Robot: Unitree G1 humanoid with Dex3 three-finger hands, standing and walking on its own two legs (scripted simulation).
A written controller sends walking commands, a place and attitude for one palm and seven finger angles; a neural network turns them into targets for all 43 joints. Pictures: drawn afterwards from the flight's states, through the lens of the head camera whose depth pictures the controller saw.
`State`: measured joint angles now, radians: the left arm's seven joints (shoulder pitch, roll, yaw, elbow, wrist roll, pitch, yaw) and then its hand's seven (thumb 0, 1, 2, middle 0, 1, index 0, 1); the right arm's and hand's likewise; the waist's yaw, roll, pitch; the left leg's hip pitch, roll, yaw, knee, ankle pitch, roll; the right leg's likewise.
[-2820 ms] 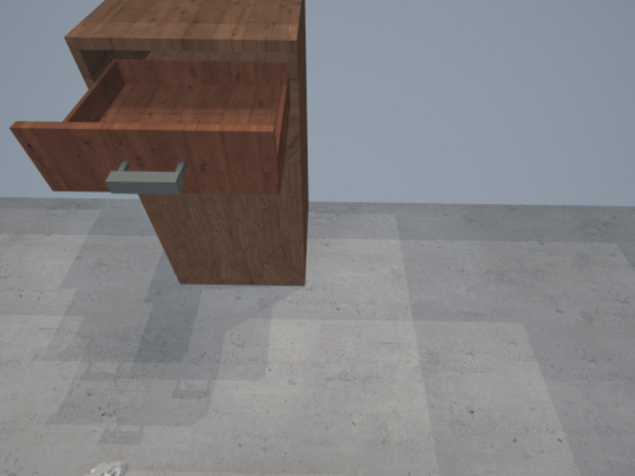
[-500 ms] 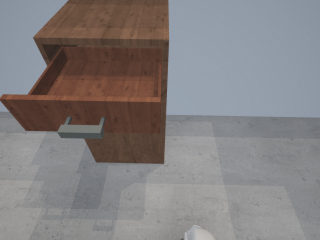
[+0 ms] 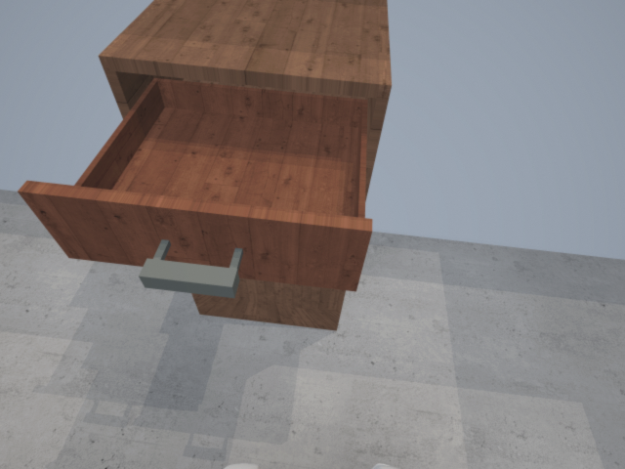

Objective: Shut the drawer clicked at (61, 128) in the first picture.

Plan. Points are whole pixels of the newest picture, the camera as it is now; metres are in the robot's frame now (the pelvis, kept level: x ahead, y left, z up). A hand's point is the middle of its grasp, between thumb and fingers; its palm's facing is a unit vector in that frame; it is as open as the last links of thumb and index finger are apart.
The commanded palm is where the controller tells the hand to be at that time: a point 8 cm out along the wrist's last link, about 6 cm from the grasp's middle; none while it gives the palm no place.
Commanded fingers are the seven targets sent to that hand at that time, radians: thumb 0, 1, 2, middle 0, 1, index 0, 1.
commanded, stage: come to a stop and stand still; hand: left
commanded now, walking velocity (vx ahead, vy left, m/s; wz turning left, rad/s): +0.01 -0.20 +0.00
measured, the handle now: (196, 264) +0.34 +0.18 +0.06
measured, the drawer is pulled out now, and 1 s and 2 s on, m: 0.29 0.29 0.29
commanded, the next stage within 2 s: look again from close up in 0.82 s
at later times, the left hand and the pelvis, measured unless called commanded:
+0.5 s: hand out of the picture -0.03 +0.14 -0.15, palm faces +0.00 -0.98 -0.21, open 7.4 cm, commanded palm none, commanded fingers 0.00 0.90 0.90 -0.20 -0.30 -0.20 -0.30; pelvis -0.04 -0.03 +0.02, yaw -2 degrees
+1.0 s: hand out of the picture -0.06 +0.10 -0.16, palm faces -0.01 -0.99 -0.16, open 7.4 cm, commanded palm none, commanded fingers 0.00 0.90 0.90 -0.20 -0.30 -0.20 -0.30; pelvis -0.04 -0.04 +0.02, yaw -3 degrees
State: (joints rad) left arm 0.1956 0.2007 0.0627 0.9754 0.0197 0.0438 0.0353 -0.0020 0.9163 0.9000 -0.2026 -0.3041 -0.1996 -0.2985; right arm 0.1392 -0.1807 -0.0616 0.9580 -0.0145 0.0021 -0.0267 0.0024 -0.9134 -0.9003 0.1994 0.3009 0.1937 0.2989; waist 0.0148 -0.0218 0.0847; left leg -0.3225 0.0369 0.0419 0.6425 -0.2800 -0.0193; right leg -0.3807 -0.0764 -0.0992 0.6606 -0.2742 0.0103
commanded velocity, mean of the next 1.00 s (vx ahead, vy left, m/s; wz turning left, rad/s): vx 0.00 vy -0.04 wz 0.00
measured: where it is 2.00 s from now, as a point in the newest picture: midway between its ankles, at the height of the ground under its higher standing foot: outside the picture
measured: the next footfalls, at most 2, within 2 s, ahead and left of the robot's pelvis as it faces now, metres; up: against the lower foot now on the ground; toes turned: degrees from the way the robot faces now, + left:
right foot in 0.42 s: -0.05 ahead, -0.15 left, +0.00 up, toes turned -4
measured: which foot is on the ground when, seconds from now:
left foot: down 0.00-1.00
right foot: up 0.00-0.40, down 0.42-1.00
